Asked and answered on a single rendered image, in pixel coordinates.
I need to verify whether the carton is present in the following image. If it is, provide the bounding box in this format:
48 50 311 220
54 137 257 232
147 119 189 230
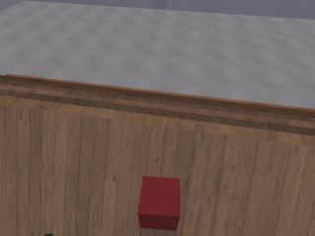
138 176 180 231

